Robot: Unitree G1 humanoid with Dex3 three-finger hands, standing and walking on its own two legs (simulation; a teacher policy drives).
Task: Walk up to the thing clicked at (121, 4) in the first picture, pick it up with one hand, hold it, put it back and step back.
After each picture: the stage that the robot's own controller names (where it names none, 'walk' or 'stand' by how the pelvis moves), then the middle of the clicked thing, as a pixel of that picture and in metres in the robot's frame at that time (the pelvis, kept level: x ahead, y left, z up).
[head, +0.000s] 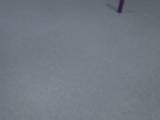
stand; (121, 4) +2.19 -0.60 -0.66
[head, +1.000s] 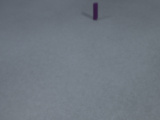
walk; (95, 11) +2.11 -0.08 -0.63
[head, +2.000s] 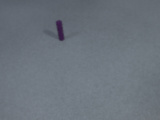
walk; (60, 31) +1.48 +0.30 -0.65
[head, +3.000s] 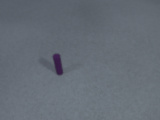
walk; (58, 65) +0.97 +0.27 -0.65
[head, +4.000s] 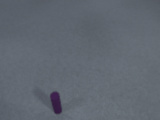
walk; (56, 103) +0.58 +0.22 -0.64
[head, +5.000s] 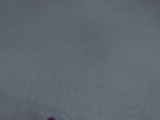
stand; out of the picture +0.39 +0.19 -0.65
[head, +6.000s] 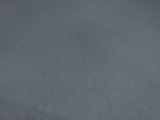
walk; out of the picture +0.38 +0.22 -0.66
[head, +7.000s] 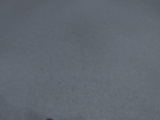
walk; out of the picture +0.38 +0.24 -0.64
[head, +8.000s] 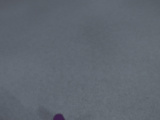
stand; out of the picture +0.43 +0.23 -0.64
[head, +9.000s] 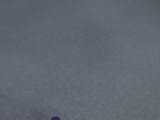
stand; out of the picture +0.42 +0.17 -0.66
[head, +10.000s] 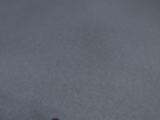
stand; out of the picture +0.41 +0.18 -0.66
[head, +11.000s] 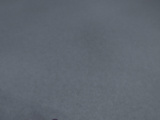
stand; out of the picture +0.40 +0.18 -0.66
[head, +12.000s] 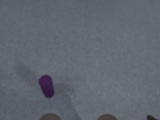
go down; (47, 87) +0.44 +0.17 -0.46
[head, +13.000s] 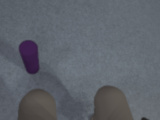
go down; (30, 59) +0.48 +0.19 -0.27
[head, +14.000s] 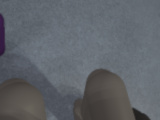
close in; out of the picture +0.47 +0.22 -0.19
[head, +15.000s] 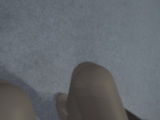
close; out of the picture +0.46 +0.25 -0.16
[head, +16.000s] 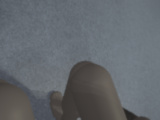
lift; out of the picture +0.45 +0.25 -0.17
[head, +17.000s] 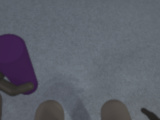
lift; (20, 71) +0.35 +0.19 +0.02
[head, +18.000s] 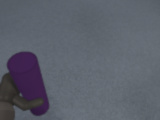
hold; (32, 88) +0.31 +0.16 +0.05
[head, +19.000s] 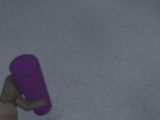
hold; (35, 89) +0.31 +0.16 +0.05
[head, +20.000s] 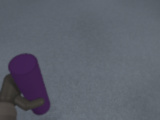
hold; (33, 89) +0.31 +0.16 +0.05
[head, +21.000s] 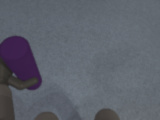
crouch; (25, 68) +0.38 +0.17 -0.02
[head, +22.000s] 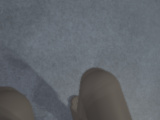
lower; out of the picture +0.49 +0.23 -0.09
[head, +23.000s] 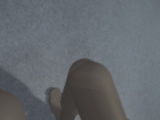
lower; out of the picture +0.47 +0.26 -0.17
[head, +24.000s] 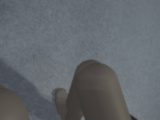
lower; out of the picture +0.46 +0.26 -0.16
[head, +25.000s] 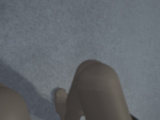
lower; out of the picture +0.45 +0.26 -0.16
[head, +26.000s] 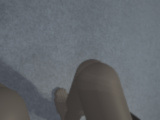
lower; out of the picture +0.44 +0.27 -0.17
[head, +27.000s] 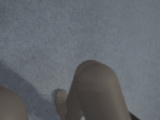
open; out of the picture +0.45 +0.26 -0.17
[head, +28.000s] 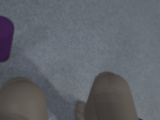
stand; (0, 43) +0.46 +0.23 -0.20
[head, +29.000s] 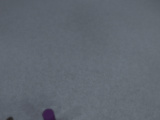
stand; out of the picture +0.40 +0.17 -0.57
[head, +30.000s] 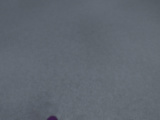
stand; out of the picture +0.41 +0.18 -0.60
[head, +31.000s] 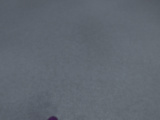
stand; out of the picture +0.40 +0.18 -0.60
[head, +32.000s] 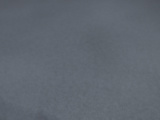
stand; out of the picture +0.42 +0.16 -0.65
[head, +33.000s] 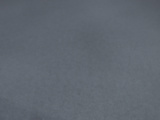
stand; out of the picture +0.40 +0.19 -0.66
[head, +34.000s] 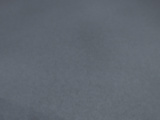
stand; out of the picture +0.39 +0.20 -0.66
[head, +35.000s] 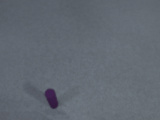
walk; (52, 99) +0.48 +0.20 -0.63
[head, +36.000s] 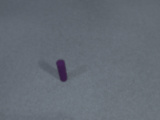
walk; (62, 71) +0.76 +0.19 -0.63
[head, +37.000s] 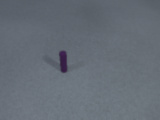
stand; (63, 62) +1.04 +0.18 -0.64
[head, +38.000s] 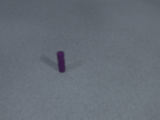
stand; (61, 62) +1.02 +0.18 -0.66
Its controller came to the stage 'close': yes
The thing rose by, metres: 0.69
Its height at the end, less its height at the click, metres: +0.00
